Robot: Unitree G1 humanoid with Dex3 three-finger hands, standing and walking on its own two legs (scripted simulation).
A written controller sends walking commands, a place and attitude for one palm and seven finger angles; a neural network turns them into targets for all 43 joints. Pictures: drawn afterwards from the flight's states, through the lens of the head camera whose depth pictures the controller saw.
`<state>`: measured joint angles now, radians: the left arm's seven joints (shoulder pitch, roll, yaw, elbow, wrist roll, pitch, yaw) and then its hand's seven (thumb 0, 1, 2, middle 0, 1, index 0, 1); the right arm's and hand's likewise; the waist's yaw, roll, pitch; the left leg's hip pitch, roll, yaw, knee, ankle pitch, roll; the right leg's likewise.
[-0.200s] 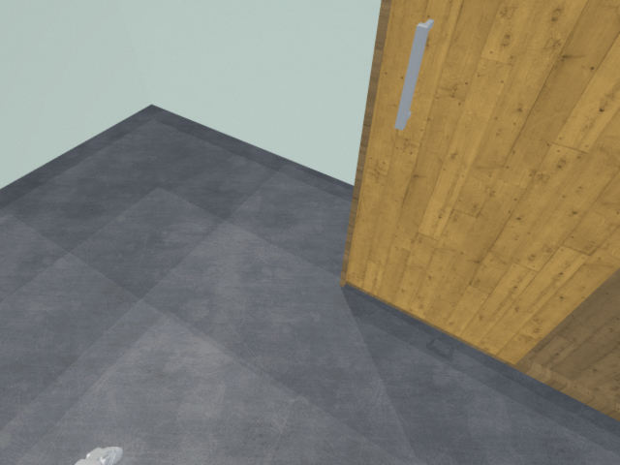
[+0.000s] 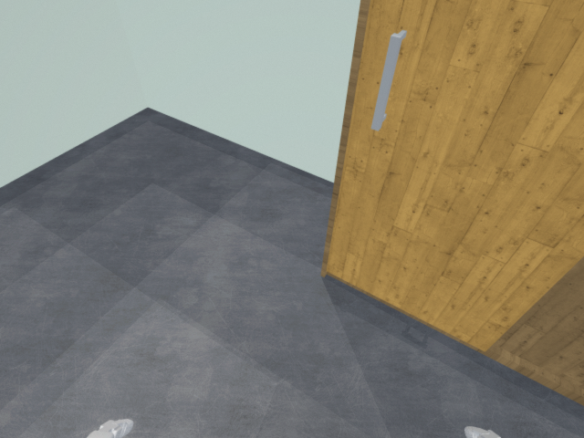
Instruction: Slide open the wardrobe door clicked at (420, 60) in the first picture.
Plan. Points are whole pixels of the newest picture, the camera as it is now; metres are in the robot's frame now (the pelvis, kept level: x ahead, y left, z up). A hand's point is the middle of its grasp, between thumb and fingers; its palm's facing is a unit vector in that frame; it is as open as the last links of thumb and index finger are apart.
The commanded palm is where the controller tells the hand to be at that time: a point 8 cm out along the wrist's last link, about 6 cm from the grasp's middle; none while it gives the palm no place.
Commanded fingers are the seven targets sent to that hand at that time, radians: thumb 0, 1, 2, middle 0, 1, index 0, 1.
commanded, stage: stand and wait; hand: left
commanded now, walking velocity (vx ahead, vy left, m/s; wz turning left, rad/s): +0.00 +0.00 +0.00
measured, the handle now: (388, 82) +0.82 -0.17 +0.12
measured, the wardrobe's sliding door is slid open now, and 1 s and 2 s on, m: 0.00 0.00 0.00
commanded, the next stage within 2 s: look at it before walking up in 0.62 s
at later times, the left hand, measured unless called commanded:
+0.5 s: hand out of the picture +0.05 +0.23 -0.15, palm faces -0.03 -0.94 -0.34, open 7.4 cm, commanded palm none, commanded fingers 0.00 0.90 0.90 -0.20 -0.30 -0.20 -0.30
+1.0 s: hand out of the picture +0.07 +0.22 -0.15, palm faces -0.04 -0.94 -0.33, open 7.4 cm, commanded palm none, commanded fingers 0.00 0.90 0.90 -0.20 -0.30 -0.20 -0.30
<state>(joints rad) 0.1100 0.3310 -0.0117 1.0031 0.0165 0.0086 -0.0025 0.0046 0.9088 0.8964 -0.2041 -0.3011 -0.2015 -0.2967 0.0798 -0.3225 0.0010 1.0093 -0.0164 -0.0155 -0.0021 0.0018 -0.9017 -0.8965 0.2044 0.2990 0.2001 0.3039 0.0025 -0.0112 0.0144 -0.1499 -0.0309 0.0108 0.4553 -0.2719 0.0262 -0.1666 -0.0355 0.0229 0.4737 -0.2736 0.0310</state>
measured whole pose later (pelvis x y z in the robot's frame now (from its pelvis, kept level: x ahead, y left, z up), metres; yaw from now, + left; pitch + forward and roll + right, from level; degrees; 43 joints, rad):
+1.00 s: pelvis -0.02 -0.02 +0.01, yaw +0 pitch -2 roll +0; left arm 0.12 0.33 0.00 1.08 0.02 0.00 -0.01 0.00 0.91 0.90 -0.20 -0.30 -0.20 -0.30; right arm 0.11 -0.34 0.00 1.11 -0.01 -0.01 0.00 0.00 -0.90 -0.90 0.20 0.30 0.20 0.30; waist -0.01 0.00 0.04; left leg -0.14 0.01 0.00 0.37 -0.20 -0.01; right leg -0.16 0.00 0.01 0.40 -0.21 0.00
